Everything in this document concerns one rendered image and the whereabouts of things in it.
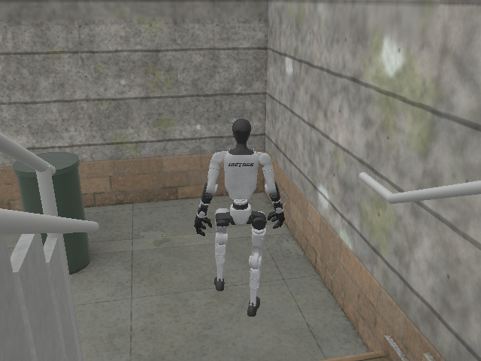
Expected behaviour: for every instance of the robot left thigh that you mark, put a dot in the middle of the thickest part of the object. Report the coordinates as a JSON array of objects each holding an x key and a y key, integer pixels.
[{"x": 222, "y": 220}]

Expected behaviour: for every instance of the left robot hand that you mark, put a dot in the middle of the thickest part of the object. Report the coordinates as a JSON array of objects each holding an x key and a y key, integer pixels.
[{"x": 198, "y": 224}]

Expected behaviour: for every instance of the robot left upper arm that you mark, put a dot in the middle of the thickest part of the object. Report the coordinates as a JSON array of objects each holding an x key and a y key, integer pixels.
[{"x": 213, "y": 172}]

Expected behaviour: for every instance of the robot left forearm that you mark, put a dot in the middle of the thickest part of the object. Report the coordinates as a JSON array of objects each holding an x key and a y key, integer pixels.
[{"x": 205, "y": 203}]

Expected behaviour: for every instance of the robot left shin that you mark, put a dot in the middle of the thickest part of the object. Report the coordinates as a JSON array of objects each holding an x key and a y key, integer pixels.
[{"x": 219, "y": 256}]

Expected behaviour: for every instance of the right robot hand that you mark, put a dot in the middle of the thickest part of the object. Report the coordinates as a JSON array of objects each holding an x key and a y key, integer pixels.
[{"x": 276, "y": 216}]

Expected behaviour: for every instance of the robot right forearm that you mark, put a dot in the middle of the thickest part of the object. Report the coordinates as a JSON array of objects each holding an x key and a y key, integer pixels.
[{"x": 276, "y": 200}]

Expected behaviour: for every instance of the robot right upper arm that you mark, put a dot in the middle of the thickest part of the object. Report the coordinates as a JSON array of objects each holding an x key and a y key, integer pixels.
[{"x": 265, "y": 160}]

